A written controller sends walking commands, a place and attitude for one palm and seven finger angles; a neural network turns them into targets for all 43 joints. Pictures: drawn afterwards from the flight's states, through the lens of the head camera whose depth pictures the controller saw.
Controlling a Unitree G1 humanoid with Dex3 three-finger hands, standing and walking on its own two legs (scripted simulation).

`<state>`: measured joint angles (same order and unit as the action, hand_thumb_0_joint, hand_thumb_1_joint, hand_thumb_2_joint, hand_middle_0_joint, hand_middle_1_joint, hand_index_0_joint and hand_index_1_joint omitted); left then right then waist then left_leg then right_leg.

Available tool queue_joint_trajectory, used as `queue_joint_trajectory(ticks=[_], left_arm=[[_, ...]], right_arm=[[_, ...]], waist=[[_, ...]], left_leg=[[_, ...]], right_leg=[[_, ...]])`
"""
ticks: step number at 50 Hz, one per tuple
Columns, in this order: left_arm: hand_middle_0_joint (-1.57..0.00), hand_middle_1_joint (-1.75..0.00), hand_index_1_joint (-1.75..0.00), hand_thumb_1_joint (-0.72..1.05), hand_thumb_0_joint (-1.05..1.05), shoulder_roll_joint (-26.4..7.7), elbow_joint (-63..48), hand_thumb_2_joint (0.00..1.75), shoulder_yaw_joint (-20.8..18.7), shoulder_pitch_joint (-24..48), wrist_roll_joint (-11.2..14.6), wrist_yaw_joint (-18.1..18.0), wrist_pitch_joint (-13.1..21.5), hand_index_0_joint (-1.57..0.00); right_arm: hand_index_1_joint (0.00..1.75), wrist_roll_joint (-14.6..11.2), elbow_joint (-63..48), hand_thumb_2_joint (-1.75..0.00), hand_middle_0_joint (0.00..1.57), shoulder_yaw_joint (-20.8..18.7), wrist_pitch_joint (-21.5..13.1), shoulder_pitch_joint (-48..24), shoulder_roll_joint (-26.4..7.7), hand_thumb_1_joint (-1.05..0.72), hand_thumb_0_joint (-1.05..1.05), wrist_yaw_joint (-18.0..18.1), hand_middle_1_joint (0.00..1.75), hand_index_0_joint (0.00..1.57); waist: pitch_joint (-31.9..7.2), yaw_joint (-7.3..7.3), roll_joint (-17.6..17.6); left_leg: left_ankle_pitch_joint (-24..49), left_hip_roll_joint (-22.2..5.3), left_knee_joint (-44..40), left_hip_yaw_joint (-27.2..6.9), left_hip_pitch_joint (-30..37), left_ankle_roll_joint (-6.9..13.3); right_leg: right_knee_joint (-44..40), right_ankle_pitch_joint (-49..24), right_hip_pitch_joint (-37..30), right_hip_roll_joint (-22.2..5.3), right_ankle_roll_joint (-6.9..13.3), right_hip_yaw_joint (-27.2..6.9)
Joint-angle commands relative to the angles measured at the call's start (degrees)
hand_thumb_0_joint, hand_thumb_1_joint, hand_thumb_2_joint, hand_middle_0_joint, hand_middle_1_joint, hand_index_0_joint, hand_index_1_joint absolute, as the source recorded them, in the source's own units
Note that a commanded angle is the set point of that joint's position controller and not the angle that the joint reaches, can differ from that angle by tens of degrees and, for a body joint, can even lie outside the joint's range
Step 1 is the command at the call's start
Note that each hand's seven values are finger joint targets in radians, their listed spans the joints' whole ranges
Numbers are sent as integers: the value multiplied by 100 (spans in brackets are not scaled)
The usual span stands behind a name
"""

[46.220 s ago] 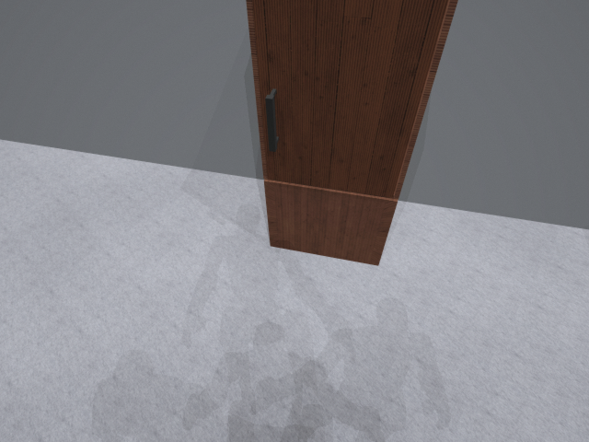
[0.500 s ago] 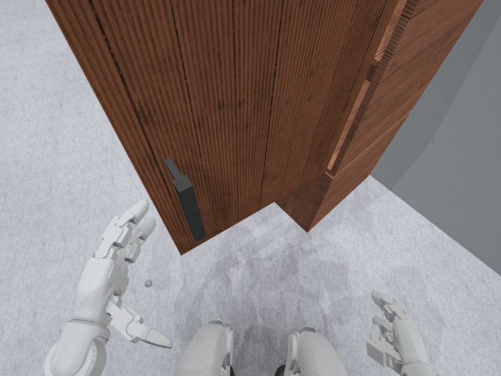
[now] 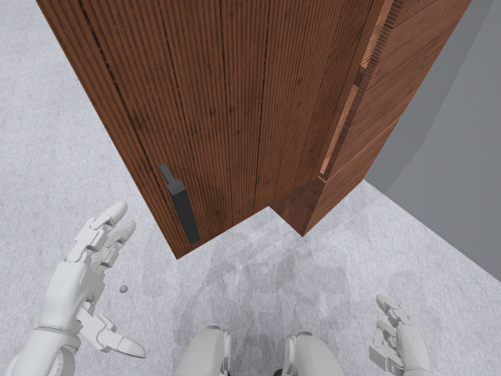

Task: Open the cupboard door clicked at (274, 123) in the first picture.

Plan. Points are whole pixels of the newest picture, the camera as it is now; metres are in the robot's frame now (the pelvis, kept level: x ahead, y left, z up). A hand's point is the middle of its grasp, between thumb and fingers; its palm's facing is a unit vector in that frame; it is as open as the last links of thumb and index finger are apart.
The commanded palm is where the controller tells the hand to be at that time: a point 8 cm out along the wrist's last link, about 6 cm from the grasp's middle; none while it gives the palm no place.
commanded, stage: draw the hand back to the body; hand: left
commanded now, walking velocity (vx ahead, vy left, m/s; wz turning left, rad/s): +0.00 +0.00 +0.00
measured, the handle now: (180, 207) +0.37 +0.14 +0.03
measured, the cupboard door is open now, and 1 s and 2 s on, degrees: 81 81 81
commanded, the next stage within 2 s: step back with the hand held close in 1.42 s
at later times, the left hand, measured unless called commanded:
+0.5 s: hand (40, 272) +0.22 +0.24 +0.14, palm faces +0.19 -0.92 -0.34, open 15.2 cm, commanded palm +0.18 +0.29 +0.18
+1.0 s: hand out of the picture +0.24 +0.27 +0.26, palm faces +0.42 -0.80 -0.43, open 9.5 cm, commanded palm +0.19 +0.31 +0.29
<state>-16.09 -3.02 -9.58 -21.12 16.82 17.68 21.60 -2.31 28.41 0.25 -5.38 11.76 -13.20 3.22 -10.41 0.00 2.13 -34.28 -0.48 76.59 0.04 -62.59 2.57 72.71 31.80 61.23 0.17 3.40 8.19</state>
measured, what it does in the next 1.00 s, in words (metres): rises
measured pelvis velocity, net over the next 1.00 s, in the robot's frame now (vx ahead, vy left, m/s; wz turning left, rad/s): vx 0.06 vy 0.01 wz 0.01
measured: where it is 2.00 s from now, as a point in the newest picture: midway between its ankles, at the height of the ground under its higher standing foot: outside the picture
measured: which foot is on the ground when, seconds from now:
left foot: down 0.00-1.00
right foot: down 0.00-1.00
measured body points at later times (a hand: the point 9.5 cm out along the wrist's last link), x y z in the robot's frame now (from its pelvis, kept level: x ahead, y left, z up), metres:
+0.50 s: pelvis +0.04 +0.01 +0.08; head +0.05 +0.00 +0.53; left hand +0.20 +0.29 +0.16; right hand +0.22 -0.22 +0.01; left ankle +0.02 +0.09 -0.62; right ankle +0.03 -0.09 -0.62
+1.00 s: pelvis +0.06 +0.01 +0.12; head +0.04 -0.01 +0.57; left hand +0.21 +0.31 +0.29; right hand +0.25 -0.20 +0.04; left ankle +0.02 +0.09 -0.62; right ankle +0.03 -0.09 -0.62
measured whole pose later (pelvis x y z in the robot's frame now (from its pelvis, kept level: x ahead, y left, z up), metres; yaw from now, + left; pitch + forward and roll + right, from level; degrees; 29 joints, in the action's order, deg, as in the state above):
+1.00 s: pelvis +0.06 +0.01 +0.12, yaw +0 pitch -2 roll -1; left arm -20.7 -22.6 -16.6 -29.0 3.8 -6.7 1.3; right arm -0.7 34.7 2.4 -5.9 11.3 -13.6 3.7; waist -0.9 -3.9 4.4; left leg -17.2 2.2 25.4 1.9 -6.0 3.2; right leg 24.0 15.5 6.2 0.4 1.0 4.5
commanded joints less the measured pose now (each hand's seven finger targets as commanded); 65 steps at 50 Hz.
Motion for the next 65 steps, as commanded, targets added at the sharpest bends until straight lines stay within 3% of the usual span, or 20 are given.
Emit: queue_joint_trajectory(ticks=[1,4,7,14,17,18,19,20,23,24,27,33,41,46,49,52,54,55,62,65], left_arm=[[-15,-30,-30,-50,0,-821,-1322,30,-737,-204,148,-252,115,-15],[-15,-30,-30,-50,0,-768,-1206,30,-734,-395,218,-177,33,-15],[-15,-30,-30,-50,0,-864,-1241,30,-800,-343,292,-12,51,-15],[-15,-30,-30,-43,0,-1009,-1626,33,-940,-526,443,146,5,-15],[-16,-30,-30,-32,0,-1039,-1616,37,-1063,-713,439,117,-157,-16],[-16,-30,-30,-29,0,-1995,-1793,39,-1363,-927,-596,-952,-681,-16],[-16,-30,-30,-26,0,-1465,-1911,40,-1097,-1190,-718,-1482,-1028,-16],[-16,-30,-30,-22,0,-1109,-2180,42,-699,-1197,-902,-1827,-1263,-16],[-16,-30,-30,-12,0,-1097,-2500,47,-543,-1188,-1187,-2432,-1651,-16],[-16,-30,-30,-8,0,-1248,-2620,48,-641,-1032,-1228,-2547,-1697,-16],[-17,-30,-30,2,0,-1215,-2482,52,-628,-886,-1338,-2709,-1834,-17],[-18,-30,-30,23,0,-1199,-2573,62,-728,-609,-1397,-2728,-1867,-18],[-19,-30,-30,51,0,-1345,-2926,74,-1171,-623,-1346,-2617,-1772,-19],[-19,-30,-30,69,0,-1442,-3182,81,-1404,-446,-1320,-2575,-1668,-19],[-20,-30,-30,80,0,-1520,-3090,86,-1585,-360,-1295,-2567,-1636,-20],[-20,-30,-30,90,0,-1615,-3370,90,-1738,-116,-1271,-2564,-1523,-20],[-20,-30,-30,90,0,-1347,-2830,90,-1591,-448,-1268,-2519,-1582,-20],[-20,-30,-30,90,0,-1211,-2826,90,-1427,-402,-1260,-2486,-1581,-20],[-20,-30,-30,90,0,-1519,-3245,90,-1637,-170,-1292,-2519,-1446,-20],[-20,-30,-30,90,0,-1552,-3257,90,-1652,-112,-1291,-2527,-1437,-20]], right_arm=[[30,-32,-977,-90,20,-273,-230,-128,-712,-90,0,128,30,20],[30,-39,-1020,-90,20,-239,-233,-122,-723,-90,0,177,30,20],[30,-54,-1023,-90,20,-203,-294,-58,-753,-90,0,212,30,20],[30,-79,-1029,-90,20,-158,-562,-37,-750,-90,0,202,30,20],[30,-95,-984,-90,20,-159,-615,-40,-710,-90,0,176,30,20],[30,-6,-967,-90,20,-182,-426,-77,-735,-90,0,320,30,20],[30,24,-1020,-90,20,-124,-366,-154,-584,-90,0,365,30,20],[30,17,-1014,-90,20,-76,-288,-147,-559,-90,0,366,30,20],[30,18,-936,-90,20,-34,-169,-130,-573,-90,0,390,30,20],[30,48,-890,-90,20,-28,-183,-148,-612,-90,0,407,30,20],[30,58,-760,-90,20,-10,-200,-203,-643,-90,0,424,30,20],[30,95,-529,-90,20,54,-322,-367,-644,-90,0,352,30,20],[30,157,-324,-90,20,36,-379,-578,-603,-90,0,177,30,20],[30,178,-276,-90,20,0,-359,-660,-602,-90,0,112,30,20],[30,193,-228,-90,20,-17,-334,-742,-612,-90,0,97,30,20],[30,193,-219,-90,20,-31,-342,-773,-598,-90,0,97,30,20],[30,194,-150,-90,20,-60,-293,-773,-607,-90,0,81,30,20],[30,175,-170,-90,20,-64,-261,-779,-615,-90,0,67,30,20],[30,203,-169,-90,20,-89,-325,-841,-609,-90,0,104,30,20],[30,205,-136,-90,20,-81,-378,-882,-602,-90,0,127,30,20]], waist=[[-1382,44,48],[-1167,86,-95],[-965,139,49],[-851,35,372],[-646,20,254],[-866,-413,331],[-363,-254,352],[-219,-193,659],[-173,-110,421],[-255,-124,130],[16,-108,23],[348,-196,80],[422,-328,139],[470,-349,227],[673,-376,35],[572,-382,203],[839,-385,-17],[991,-341,37],[582,-396,243],[738,-392,253]], left_leg=[[1454,144,-1676,-362,1338,-126],[1432,146,-1863,-358,1458,-111],[1488,142,-2020,-322,1683,-113],[2128,120,-2539,-374,2523,-138],[2280,99,-2731,-375,2699,-167],[2211,11,-3151,-247,2918,-103],[2013,36,-3371,-278,2914,-124],[2016,19,-3490,-265,3078,-130],[2352,-66,-3781,-342,3626,-122],[2554,-54,-3849,-340,3737,-100],[2761,-73,-4157,-312,4149,-99],[3390,-102,-4739,-351,4864,-159],[4349,-149,-5196,-261,5488,-251],[4343,-149,-5377,-197,5682,-235],[4105,-138,-5464,-161,5653,-200],[3911,-110,-5502,-122,5735,-161],[3841,-125,-5540,-96,5678,-158],[3732,-134,-5575,-87,5663,-151],[3570,-76,-5593,-74,5790,-110],[3403,-59,-5610,-64,5750,-108]], right_leg=[[-1632,-924,-1758,157,-179,-598],[-1896,-901,-2006,166,-177,-598],[-2147,-993,-2188,139,-197,-643],[-2480,-1619,-2761,173,-144,-514],[-2656,-1841,-2961,162,-172,-468],[-3014,-1612,-3222,-58,-98,-835],[-3200,-1449,-3182,-61,-112,-744],[-3254,-1458,-3291,-105,-123,-704],[-3500,-1762,-3643,-108,-146,-593],[-3599,-1960,-3903,-102,-146,-578],[-3879,-2155,-4159,-123,-186,-563],[-4370,-2513,-4729,-125,-186,-527],[-4829,-3199,-5488,-112,-184,-538],[-5033,-3313,-5711,-94,-190,-591],[-5167,-3291,-5748,-76,-180,-605],[-5210,-3253,-5826,-93,-184,-650],[-5285,-3213,-5742,-74,-182,-636],[-5304,-3131,-5667,-80,-202,-649],[-5326,-3096,-5862,-94,-192,-715],[-5410,-2997,-5793,-97,-192,-738]])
